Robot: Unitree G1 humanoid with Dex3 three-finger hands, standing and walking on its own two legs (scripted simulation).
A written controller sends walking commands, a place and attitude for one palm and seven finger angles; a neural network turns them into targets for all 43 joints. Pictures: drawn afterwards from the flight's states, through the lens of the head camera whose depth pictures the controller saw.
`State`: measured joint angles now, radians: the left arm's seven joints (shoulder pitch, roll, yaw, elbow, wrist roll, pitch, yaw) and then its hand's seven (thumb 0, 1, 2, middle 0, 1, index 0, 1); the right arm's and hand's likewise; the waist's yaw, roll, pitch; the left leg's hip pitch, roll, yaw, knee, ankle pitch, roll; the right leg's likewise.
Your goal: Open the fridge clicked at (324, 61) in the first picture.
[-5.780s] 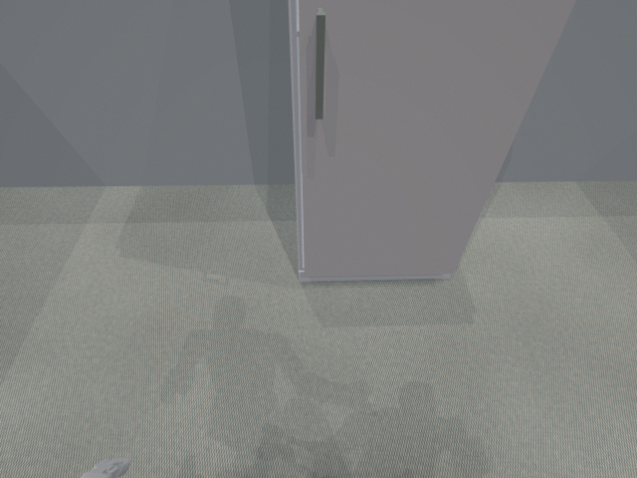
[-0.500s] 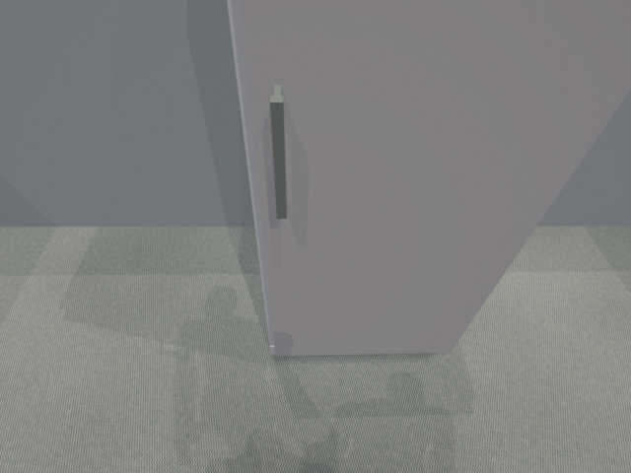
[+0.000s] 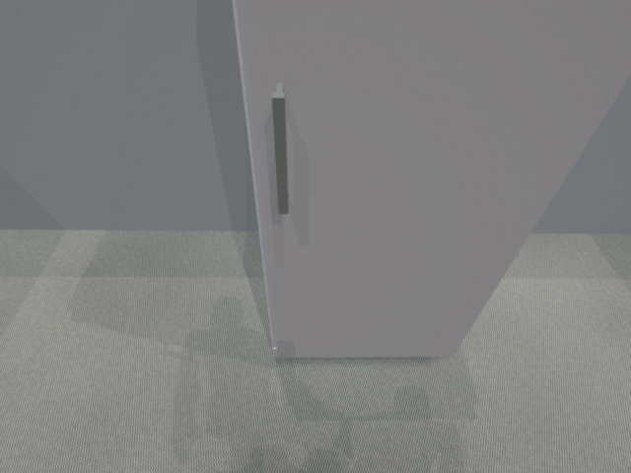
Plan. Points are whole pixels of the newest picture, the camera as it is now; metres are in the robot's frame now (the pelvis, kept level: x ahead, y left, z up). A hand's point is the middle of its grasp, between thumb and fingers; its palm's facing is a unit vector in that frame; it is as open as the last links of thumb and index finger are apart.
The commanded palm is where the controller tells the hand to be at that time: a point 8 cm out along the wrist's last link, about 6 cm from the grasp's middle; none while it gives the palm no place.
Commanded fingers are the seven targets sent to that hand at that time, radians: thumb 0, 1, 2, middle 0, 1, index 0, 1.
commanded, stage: look again from close up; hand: left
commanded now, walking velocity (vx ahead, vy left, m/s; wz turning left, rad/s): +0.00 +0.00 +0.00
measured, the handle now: (281, 154) +0.57 +0.09 +0.11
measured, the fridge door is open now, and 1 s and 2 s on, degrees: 0 0 0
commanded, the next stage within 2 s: none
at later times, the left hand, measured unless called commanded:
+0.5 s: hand out of the picture -0.04 +0.18 -0.18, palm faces +0.02 -0.98 -0.18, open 7.4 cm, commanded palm none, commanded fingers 0.00 0.90 0.90 -0.20 -0.30 -0.20 -0.30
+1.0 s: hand out of the picture -0.12 +0.17 -0.18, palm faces +0.09 -0.99 -0.15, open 7.4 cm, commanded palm none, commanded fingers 0.00 0.90 0.90 -0.20 -0.30 -0.20 -0.30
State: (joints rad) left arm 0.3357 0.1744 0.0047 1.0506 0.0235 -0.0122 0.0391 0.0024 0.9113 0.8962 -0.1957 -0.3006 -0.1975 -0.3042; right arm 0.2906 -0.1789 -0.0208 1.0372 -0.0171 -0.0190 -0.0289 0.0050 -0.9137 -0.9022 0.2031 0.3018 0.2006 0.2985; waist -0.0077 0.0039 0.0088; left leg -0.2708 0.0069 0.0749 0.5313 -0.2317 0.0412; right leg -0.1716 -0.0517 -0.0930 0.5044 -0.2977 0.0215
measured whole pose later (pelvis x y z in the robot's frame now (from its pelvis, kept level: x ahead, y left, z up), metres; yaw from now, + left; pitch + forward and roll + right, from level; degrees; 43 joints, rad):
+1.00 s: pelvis -0.05 +0.02 +0.00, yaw +0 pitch -2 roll -2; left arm 0.48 0.10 0.01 1.07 0.03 0.00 0.04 0.00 0.91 0.90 -0.19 -0.30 -0.20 -0.30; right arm 0.33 -0.13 -0.03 1.08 -0.01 0.03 -0.01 0.01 -0.92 -0.90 0.20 0.30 0.20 0.30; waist 0.01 0.01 -0.01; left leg -0.34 -0.02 0.07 0.48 -0.15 0.06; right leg -0.24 -0.05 -0.05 0.47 -0.21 0.03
